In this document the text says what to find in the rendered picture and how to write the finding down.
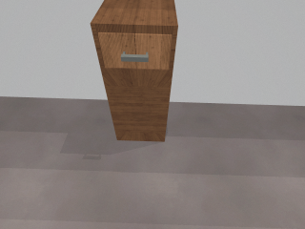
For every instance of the cabinet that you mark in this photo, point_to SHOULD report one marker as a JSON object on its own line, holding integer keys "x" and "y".
{"x": 139, "y": 99}

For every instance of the drawer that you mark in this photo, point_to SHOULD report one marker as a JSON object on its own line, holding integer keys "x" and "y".
{"x": 158, "y": 47}

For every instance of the handle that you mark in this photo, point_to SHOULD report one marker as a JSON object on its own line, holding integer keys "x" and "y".
{"x": 134, "y": 57}

